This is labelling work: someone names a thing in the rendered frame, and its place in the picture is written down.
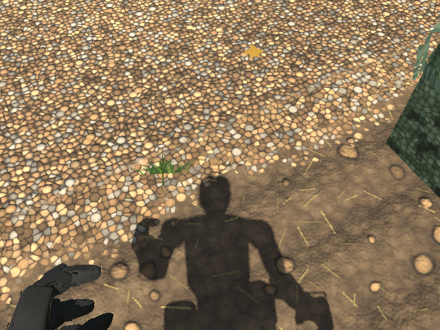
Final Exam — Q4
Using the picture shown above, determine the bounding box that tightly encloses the robot left hand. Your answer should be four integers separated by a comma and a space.
7, 263, 113, 330

